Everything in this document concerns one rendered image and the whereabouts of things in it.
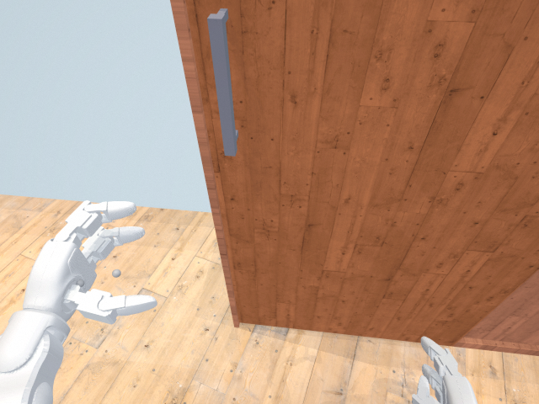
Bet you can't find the handle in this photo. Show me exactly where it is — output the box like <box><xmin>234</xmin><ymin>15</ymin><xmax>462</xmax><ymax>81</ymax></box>
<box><xmin>207</xmin><ymin>8</ymin><xmax>238</xmax><ymax>157</ymax></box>

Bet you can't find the robot left hand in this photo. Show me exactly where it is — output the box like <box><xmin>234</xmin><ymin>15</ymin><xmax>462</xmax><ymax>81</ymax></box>
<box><xmin>23</xmin><ymin>200</ymin><xmax>157</xmax><ymax>325</ymax></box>

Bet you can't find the robot left forearm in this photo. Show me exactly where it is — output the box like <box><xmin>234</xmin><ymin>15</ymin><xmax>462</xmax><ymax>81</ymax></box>
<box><xmin>0</xmin><ymin>309</ymin><xmax>71</xmax><ymax>404</ymax></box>

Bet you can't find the wardrobe door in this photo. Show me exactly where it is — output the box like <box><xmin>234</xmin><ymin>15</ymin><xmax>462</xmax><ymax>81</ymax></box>
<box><xmin>464</xmin><ymin>269</ymin><xmax>539</xmax><ymax>345</ymax></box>
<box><xmin>185</xmin><ymin>0</ymin><xmax>539</xmax><ymax>347</ymax></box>

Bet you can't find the robot right hand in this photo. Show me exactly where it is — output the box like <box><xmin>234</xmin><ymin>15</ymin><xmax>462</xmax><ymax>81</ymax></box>
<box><xmin>412</xmin><ymin>337</ymin><xmax>478</xmax><ymax>404</ymax></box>

